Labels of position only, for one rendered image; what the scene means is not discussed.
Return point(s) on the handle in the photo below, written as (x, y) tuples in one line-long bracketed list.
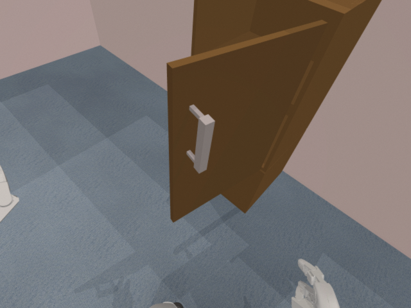
[(204, 138)]

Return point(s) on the right robot hand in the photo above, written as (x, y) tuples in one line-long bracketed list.
[(321, 295)]

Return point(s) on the cupboard door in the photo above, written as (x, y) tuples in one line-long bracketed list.
[(247, 89)]

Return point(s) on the left robot hand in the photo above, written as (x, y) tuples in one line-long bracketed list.
[(7, 200)]

